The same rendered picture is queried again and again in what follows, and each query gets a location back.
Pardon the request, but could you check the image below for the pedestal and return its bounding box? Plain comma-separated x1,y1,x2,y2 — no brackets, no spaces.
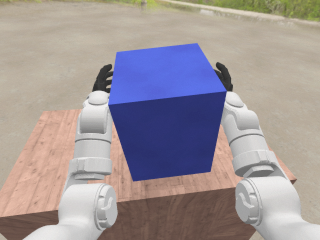
0,109,297,240

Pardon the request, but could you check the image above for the robot left forearm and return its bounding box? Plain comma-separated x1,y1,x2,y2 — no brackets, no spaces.
58,90,113,221

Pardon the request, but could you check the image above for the carton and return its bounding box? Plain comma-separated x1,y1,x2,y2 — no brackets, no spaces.
108,43,227,182

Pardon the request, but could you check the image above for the right robot hand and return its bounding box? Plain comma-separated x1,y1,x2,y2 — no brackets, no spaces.
214,62,233,92

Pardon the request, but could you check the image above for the robot right forearm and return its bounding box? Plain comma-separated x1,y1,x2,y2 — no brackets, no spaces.
220,91,302,212

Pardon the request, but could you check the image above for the left robot upper arm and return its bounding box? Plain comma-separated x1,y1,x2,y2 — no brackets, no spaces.
23,183,118,240

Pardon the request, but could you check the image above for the right robot upper arm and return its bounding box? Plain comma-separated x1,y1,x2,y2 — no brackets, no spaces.
235,176,320,240

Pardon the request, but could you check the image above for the left robot hand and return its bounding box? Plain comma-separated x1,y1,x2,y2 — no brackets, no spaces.
92,64,113,93

